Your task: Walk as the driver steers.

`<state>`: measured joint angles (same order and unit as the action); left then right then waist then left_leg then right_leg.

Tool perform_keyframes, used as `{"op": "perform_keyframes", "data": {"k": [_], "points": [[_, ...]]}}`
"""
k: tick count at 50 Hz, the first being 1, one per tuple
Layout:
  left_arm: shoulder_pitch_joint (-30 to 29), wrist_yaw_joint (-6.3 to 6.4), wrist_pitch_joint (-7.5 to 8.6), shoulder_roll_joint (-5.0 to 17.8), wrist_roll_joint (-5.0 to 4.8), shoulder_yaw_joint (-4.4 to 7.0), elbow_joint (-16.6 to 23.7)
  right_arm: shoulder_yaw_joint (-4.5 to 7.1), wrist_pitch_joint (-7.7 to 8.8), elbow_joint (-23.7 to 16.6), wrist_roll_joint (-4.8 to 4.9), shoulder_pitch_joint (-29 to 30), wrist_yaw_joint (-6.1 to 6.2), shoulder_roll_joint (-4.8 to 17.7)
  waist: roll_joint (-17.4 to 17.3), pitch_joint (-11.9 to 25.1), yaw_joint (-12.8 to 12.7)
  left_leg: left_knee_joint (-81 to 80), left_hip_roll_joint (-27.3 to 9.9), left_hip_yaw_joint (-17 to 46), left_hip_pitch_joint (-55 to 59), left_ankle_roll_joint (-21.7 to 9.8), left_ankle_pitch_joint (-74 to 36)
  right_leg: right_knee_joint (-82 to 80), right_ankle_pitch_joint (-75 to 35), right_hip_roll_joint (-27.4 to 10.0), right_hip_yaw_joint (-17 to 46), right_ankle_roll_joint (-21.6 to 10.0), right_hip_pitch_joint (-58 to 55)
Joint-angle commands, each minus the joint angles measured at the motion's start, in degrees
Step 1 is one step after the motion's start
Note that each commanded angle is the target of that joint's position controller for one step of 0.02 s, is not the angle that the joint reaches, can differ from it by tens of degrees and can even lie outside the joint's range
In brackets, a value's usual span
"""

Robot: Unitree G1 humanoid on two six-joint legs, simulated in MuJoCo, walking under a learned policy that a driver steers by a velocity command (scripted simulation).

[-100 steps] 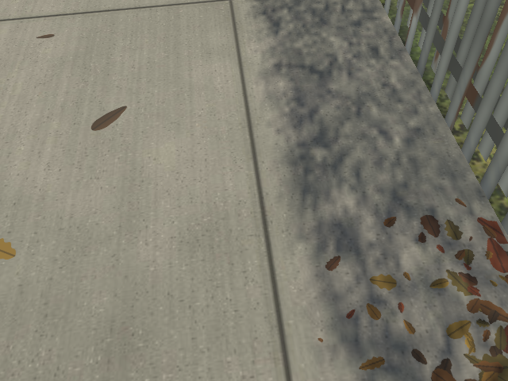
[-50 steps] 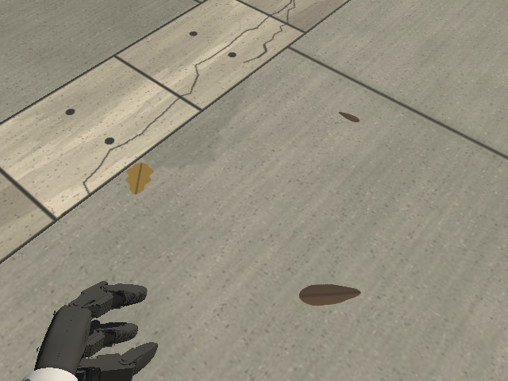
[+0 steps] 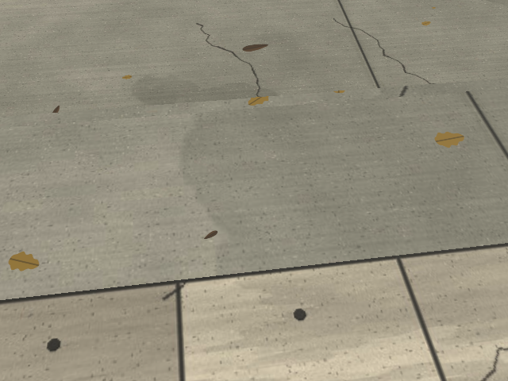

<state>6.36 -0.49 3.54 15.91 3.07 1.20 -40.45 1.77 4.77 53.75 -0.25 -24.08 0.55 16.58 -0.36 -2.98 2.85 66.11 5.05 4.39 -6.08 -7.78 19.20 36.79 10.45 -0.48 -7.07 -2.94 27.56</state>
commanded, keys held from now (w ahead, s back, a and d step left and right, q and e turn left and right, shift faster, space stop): w+q+shift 1.00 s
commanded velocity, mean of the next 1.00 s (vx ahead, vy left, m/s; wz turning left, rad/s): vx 1.00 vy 0.00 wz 0.89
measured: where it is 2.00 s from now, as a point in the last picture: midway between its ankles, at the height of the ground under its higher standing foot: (22, 172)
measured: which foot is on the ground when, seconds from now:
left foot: up 0.00-0.36, down 0.38-0.80, up 0.82-1.00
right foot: down 0.00-0.38, up 0.40-0.78, down 0.80-1.00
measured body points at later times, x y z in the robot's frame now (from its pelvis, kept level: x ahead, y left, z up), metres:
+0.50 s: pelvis +0.48 +0.09 +0.00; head +0.51 +0.10 +0.45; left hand +0.51 +0.37 -0.11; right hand +0.64 -0.16 -0.13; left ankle +0.52 +0.10 -0.71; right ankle +0.40 -0.12 -0.58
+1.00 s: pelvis +0.92 +0.28 +0.02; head +0.93 +0.30 +0.47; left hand +0.72 +0.50 -0.10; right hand +1.26 +0.24 -0.06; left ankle +0.84 +0.32 -0.60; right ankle +1.00 +0.17 -0.71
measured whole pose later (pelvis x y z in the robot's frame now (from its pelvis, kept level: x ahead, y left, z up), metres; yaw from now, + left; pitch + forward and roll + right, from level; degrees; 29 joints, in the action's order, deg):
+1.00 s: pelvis +0.92 +0.28 +0.02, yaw +53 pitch +1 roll -3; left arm 20.1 0.1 4.1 18.9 2.1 3.7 -43.9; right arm 4.3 0.4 39.4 -1.4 -7.9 -1.8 21.0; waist -2.4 -1.3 -1.3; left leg 79.7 0.3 0.7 -37.1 -6.3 15.9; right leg 28.2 18.3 -1.5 -9.6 1.4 10.4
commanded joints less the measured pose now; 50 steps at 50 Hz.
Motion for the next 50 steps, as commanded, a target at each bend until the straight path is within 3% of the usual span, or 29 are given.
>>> {"op": "perform_keyframes", "data": {"k": [1,4,6,8,13,15,16,18,19,20,21,22,23,26,28,30,33,35,37,38,39,40,41,42,43,44,46,48,50], "points": [[12.84,0.07,0.62,6.15,0.1,3.13,-2.61,0.69,0.35,-6.71,-0.17,6.85,-0.57,5.62,-1.02,5.44,-6.99,14.09,-8.0,1.48,-31.91,-0.58,-6.19,-23.31,16.86,-19.54,30.03,-7.08,-29.03],[13.94,-0.27,1.87,2.52,-1.04,1.99,-6.34,0.02,-2.78,-8.44,-0.99,7.61,-2.31,0.64,1.41,-0.66,-2.43,12.25,-10.89,0.84,-30.66,0.37,-4.96,-27.71,10.28,-16.6,15.37,-3.52,-17.98],[13.58,-0.86,3.01,2.96,-1.88,2.15,-7.41,-0.43,-3.85,-11.24,-1.11,12.65,-3.29,-0.37,3.17,-4.25,-1.47,8.02,-12.4,-0.87,-34.51,1.02,-8.64,-30.33,2.19,-15.91,6.88,-1.99,-15.71],[12.32,-0.98,3.59,2.43,-1.66,2.06,-7.91,-0.74,-3.94,-13.1,-0.89,16.48,-3.88,-0.94,3.82,-5.19,-0.64,1.55,-11.18,-3.92,-34.62,0.86,-16.05,-31.47,-5.94,-11.01,-2.68,-0.38,-14.44],[16.36,0.7,4.02,6.68,-2.42,2.53,-9.39,-0.92,-2.77,-16.58,-1.07,25.69,-5.62,-0.16,2.19,-6.49,-1.33,-22.57,-7.04,-13.88,-27.66,-2.46,-26.21,-32.49,-38.75,-11.45,-11.59,0.5,-23.6],[17.28,1.66,2.54,10.09,-2.41,3.31,-8.72,-0.05,-2.62,-14.87,-0.45,21.28,-5.03,2.11,5.14,-1.42,1.31,-23.9,-2.3,-16.64,-22.54,-3.66,-22.08,-23.59,-63.73,-12.26,-12.04,1.37,-32.12],[15.67,2.12,1.38,12.14,-2.07,3.94,-7.93,0.68,-2.59,-13.36,-0.1,15.32,-4.45,3.85,7.19,2.32,4.85,-23.63,-0.45,-16.5,-16.83,-4.3,-18.2,-15.25,-71.56,-13.13,-11.74,1.36,-33.84],[10.3,2.35,-0.88,13.92,-1.22,4.79,-5.47,3.66,-2.73,-6.95,-0.03,-6.76,-2.81,8.97,7.3,12.63,14.57,-26.06,1.99,-12.27,6.27,-7.0,-10.33,14.05,-69.21,-14.27,-8.97,-0.04,-27.33],[9.69,1.63,-1.14,11.72,-0.89,4.65,-5.66,5.36,-3.29,-5.45,0.09,-8.42,-1.33,10.98,1.47,10.79,13.48,-30.1,-0.14,-5.45,14.36,-8.79,-5.72,34.05,-32.08,-8.46,-8.1,1.28,-15.84],[10.46,0.85,-0.53,2.55,0.16,2.35,-2.13,6.17,-3.87,-6.53,0.12,-2.17,-0.77,15.15,-13.23,6.56,4.64,-28.38,-9.05,12.81,18.75,-12.44,-17.19,55.01,19.02,0.96,-4.69,3.56,4.97],[10.53,0.57,1.07,3.37,-2.05,1.65,4.75,6.84,-4.45,-8.81,-1.62,-1.99,-0.72,18.58,-12.81,18.42,2.76,-43.03,-17.17,38.99,31.33,-22.37,-2.69,60.58,19.38,2.74,7.66,4.39,19.86],[6.08,0.68,2.63,5.85,-1.65,1.35,4.63,6.77,-4.24,-8.98,-1.84,-1.9,-0.19,15.77,-1.68,13.52,3.6,-51.75,-18.66,43.45,26.93,-19.47,3.8,55.38,14.85,-0.79,10.98,3.74,23.16],[4.4,0.67,3.14,6.57,-1.68,1.3,4.18,6.15,-3.69,-7.84,-1.36,-0.14,0.06,12.66,3.99,5.79,1.18,-53.11,-16.9,38.72,17.37,-16.73,1.7,48.59,11.33,-3.09,11.22,3.61,21.4],[4.8,0.46,0.21,5.63,0.93,0.62,3.5,4.17,-1.02,-8.17,-0.09,4.09,0.56,8.28,6.79,0.64,-5.05,-53.02,-10.07,25.29,-2.28,-13.91,-12.29,37.61,12.07,-7.05,11.1,6.25,10.79],[0.21,-0.16,-1.13,4.74,1.03,0.06,5.79,4.0,0.28,-8.61,0.12,4.07,0.06,8.83,5.46,-1.54,-4.8,-55.6,-6.59,20.7,-10.18,-13.23,-14.29,26.92,11.51,-8.01,8.95,7.7,7.56],[-7.2,-0.78,-0.96,2.79,0.36,-0.94,9.06,4.24,0.62,-8.4,-0.08,2.99,-0.31,9.08,3.32,-3.54,-2.51,-56.46,-3.62,17.47,-13.64,-11.75,-21.11,16.1,0.16,-6.83,6.8,7.81,5.3],[-11.38,-0.82,-0.57,2.18,-0.91,-1.38,10.99,4.91,0.53,-7.08,0.84,-1.38,-1.32,9.72,0.18,-1.29,1.48,-55.34,-3.03,16.84,-9.14,-8.25,-33.04,3.46,-14.64,-3.08,5.25,5.85,0.18],[-12.81,-0.46,-0.41,3.31,-1.7,-1.12,12.01,5.08,0.26,-6.83,0.54,-2.02,-1.13,10.18,-1.13,-0.45,2.46,-53.33,-4.67,18.28,-3.92,-6.94,-39.08,-1.29,-15.22,-1.35,5.7,4.8,-1.99],[-7.2,0.28,0.0,6.21,-1.77,0.02,10.89,5.51,0.07,-7.34,0.45,-0.17,-0.59,11.96,-1.78,3.55,-0.45,-44.8,-4.4,18.65,-0.28,-4.08,-51.9,-5.56,-11.72,1.61,6.51,3.82,-11.54],[0.56,1.03,0.3,9.39,-2.08,1.31,9.15,6.08,0.13,-7.92,0.11,1.52,-0.57,14.39,-2.1,8.81,-4.66,-34.3,-4.15,18.58,0.58,-2.49,-56.76,-5.04,-8.91,2.32,7.83,3.27,-20.06],[11.95,1.93,0.52,11.81,-2.14,2.74,6.38,6.18,0.44,-8.97,0.08,5.19,-0.8,15.41,-2.06,13.79,-11.76,-21.02,-3.08,17.7,-3.34,-1.15,-53.94,-5.67,-6.45,0.6,8.3,2.88,-31.84],[23.88,3.02,0.6,15.51,-0.75,4.28,4.05,4.63,1.11,-10.85,-0.14,7.3,-0.95,9.63,2.26,20.55,-16.07,-2.53,-0.41,14.36,-12.04,-0.41,-36.63,-3.96,8.51,-8.78,16.52,1.6,-45.25],[21.36,2.75,0.58,18.69,0.75,4.84,4.72,2.28,1.12,-14.01,2.54,1.07,-0.59,1.09,22.59,28.44,-8.32,14.43,6.17,7.72,-27.4,1.46,9.14,-13.79,14.12,-27.43,47.04,-3.01,-56.34],[14.33,1.97,-0.28,16.41,0.19,5.57,6.0,1.98,0.33,-13.57,1.32,0.23,0.31,5.69,19.6,26.98,-6.66,19.9,1.05,4.82,-34.43,1.01,3.83,-18.79,25.32,-27.54,56.92,-6.39,-50.86],[9.81,1.86,-0.67,8.97,-0.05,3.86,6.74,2.43,-0.57,-12.61,-0.31,5.66,0.27,7.64,10.09,16.74,-7.18,19.92,-2.66,2.79,-36.36,1.27,-1.27,-19.06,27.29,-23.36,46.11,-6.06,-41.72],[9.76,1.58,-0.69,5.72,0.07,2.96,5.49,2.63,-1.08,-12.92,-0.94,8.66,-0.47,7.35,3.28,9.81,-6.89,17.81,-4.46,1.76,-36.2,1.35,-3.23,-19.11,19.36,-20.95,36.89,-5.4,-33.65],[12.97,1.37,0.19,4.99,0.27,2.46,1.72,2.05,-2.62,-15.23,-1.58,12.12,-2.22,4.05,1.76,4.27,-5.22,16.77,-6.81,1.23,-35.83,1.48,-3.08,-19.6,6.19,-17.97,24.16,-3.74,-24.98],[15.33,0.28,1.55,4.01,-1.01,2.14,-1.12,1.11,-4.15,-18.06,-1.37,13.85,-3.01,1.11,4.25,2.56,-2.91,16.53,-8.4,0.67,-37.69,1.38,-2.23,-20.0,-6.46,-18.28,16.98,-2.13,-22.1],[14.87,-0.35,2.52,4.82,-1.88,2.2,-1.94,0.67,-4.95,-20.83,-1.28,17.83,-3.16,1.07,4.44,0.55,-1.6,14.63,-9.28,-0.64,-40.15,1.74,-5.45,-22.44,-14.23,-18.11,9.68,-0.75,-19.94]]}}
